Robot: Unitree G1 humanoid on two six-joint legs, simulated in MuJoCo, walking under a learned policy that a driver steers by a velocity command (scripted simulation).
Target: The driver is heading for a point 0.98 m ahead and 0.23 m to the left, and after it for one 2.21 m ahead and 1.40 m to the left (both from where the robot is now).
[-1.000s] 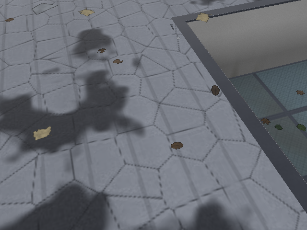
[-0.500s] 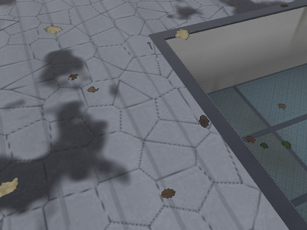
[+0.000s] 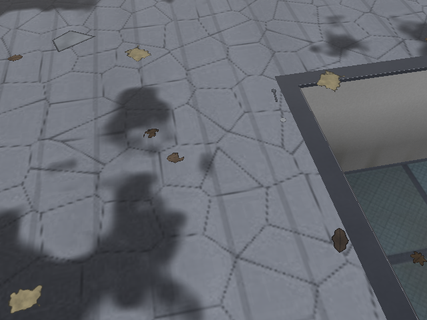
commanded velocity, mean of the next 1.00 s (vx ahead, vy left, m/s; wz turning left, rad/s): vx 0.50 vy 0.00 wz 0.41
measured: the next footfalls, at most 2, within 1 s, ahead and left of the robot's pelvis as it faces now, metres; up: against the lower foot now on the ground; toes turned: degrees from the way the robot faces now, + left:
left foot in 0.32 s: +0.32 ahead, +0.17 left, +0.00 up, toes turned +15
right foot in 0.84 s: +0.67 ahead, +0.08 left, +0.00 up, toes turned +24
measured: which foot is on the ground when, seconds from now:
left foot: up 0.00-0.30, down 0.32-0.86, up 0.88-1.00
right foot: down 0.00-0.34, up 0.36-0.82, down 0.84-1.00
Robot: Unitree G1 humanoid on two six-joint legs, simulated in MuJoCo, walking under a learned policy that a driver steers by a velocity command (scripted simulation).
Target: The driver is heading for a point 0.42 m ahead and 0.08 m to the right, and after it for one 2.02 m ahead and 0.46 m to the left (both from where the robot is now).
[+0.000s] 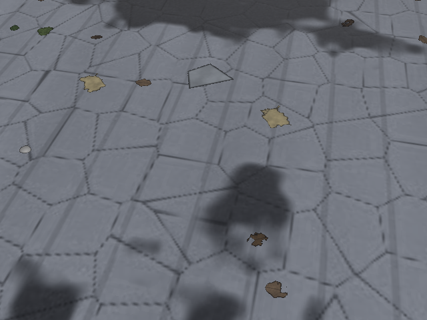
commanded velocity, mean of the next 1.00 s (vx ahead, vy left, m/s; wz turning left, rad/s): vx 0.29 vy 0.00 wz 0.16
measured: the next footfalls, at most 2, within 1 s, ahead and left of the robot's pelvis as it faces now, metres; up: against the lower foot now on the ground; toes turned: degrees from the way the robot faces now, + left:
left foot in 0.34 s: +0.36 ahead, +0.15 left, +0.00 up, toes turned -1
right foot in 0.76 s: +0.46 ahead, -0.08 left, +0.00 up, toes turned +4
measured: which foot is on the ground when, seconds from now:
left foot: up 0.00-0.32, down 0.34-0.78, up 0.80-1.00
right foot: down 0.00-0.34, up 0.36-0.74, down 0.76-1.00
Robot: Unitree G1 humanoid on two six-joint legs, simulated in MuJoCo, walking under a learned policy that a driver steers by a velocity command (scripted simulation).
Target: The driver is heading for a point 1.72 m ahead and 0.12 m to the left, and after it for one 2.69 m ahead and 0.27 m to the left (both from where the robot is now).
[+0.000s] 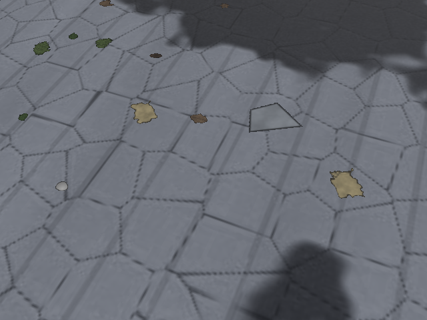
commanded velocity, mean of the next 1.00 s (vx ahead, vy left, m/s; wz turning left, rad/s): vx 0.02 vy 0.00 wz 0.28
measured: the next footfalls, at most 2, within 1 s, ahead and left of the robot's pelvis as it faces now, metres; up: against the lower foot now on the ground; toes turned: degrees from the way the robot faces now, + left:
left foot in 0.18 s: +0.04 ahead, +0.15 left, +0.00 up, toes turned +9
right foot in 0.60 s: +0.08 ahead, -0.08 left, +0.00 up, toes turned +14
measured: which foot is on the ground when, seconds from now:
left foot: up 0.00-0.16, down 0.18-1.00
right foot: down 0.00-0.18, up 0.20-0.58, down 0.60-1.00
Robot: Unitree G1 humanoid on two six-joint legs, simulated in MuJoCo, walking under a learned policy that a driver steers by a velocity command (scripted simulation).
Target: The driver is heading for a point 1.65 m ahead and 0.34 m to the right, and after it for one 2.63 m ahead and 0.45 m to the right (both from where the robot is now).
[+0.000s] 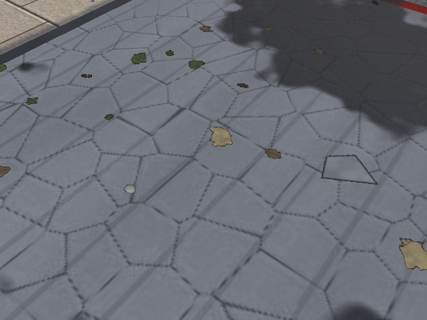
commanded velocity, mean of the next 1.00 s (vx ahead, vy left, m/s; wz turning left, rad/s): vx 0.43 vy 0.00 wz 0.01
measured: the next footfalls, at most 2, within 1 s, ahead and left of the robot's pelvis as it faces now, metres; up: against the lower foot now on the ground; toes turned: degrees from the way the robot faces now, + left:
right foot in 0.58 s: +0.41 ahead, -0.12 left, +0.00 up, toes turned -2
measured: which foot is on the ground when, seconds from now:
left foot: down 0.00-0.58, up 0.60-1.00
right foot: down 0.00-0.14, up 0.16-0.56, down 0.58-1.00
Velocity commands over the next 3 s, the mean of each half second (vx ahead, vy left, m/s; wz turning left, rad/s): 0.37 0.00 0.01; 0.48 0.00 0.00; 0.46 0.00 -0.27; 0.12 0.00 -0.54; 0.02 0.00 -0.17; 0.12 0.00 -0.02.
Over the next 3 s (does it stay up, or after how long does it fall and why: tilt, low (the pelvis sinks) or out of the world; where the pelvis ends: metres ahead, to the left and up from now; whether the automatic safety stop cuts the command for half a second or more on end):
stays up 0.93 -0.03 0.00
